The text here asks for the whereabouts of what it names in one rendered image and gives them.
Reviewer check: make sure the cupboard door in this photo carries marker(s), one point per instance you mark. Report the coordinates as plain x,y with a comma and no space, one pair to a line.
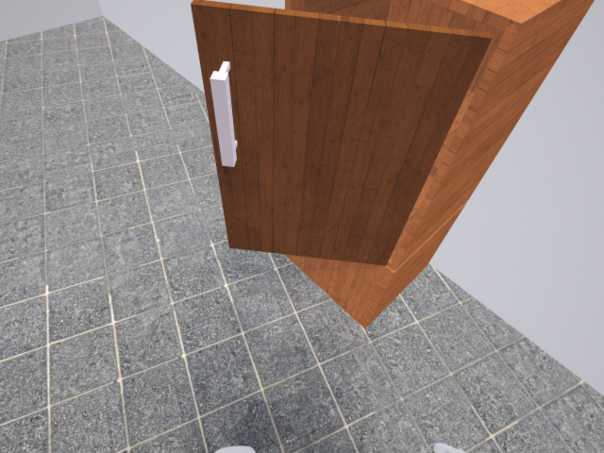
338,122

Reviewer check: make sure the handle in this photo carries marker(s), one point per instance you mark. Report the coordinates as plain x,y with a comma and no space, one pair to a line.
219,82

